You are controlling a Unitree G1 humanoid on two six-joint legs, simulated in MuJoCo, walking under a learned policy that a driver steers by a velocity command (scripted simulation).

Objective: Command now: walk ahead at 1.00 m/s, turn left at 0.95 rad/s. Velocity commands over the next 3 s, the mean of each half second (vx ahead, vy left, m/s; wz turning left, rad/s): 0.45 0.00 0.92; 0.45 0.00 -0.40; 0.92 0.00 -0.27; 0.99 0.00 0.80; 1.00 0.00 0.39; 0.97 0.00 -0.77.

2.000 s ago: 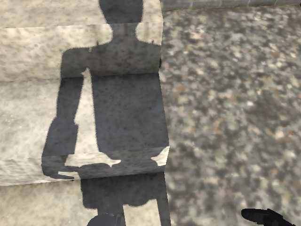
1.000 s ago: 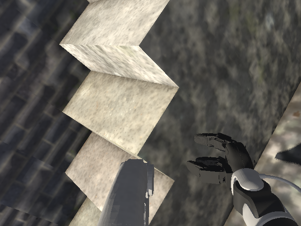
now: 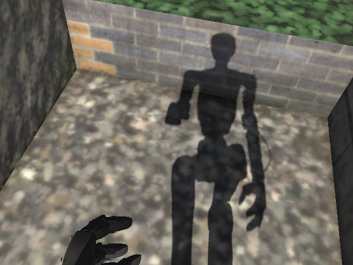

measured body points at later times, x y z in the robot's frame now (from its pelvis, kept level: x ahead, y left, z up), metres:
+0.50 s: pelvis +0.39 +0.05 +0.00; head +0.44 +0.10 +0.45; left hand +0.37 +0.32 -0.14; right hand +0.64 -0.11 -0.10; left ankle +0.43 +0.11 -0.71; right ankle +0.39 -0.11 -0.62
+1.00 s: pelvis +0.68 +0.05 +0.01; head +0.71 +0.05 +0.46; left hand +0.82 +0.34 -0.08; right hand +0.75 -0.23 -0.11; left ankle +0.45 +0.11 -0.66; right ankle +0.69 -0.04 -0.71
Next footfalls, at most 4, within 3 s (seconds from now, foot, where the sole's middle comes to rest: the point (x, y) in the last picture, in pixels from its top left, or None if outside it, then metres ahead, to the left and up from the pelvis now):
0.36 left None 0.47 0.12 -0.75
0.94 right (158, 197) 0.73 -0.03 -0.75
1.28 left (109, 127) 1.11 0.16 -0.75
1.60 right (153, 96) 1.30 -0.06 -0.75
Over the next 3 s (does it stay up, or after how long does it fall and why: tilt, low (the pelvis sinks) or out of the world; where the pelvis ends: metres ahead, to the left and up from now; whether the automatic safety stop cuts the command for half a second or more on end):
stays up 0.88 0.08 0.03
